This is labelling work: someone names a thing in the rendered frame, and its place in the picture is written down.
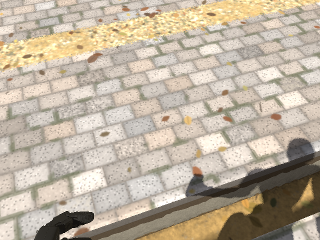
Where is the robot left hand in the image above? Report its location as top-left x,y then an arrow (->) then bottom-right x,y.
34,211 -> 94,240

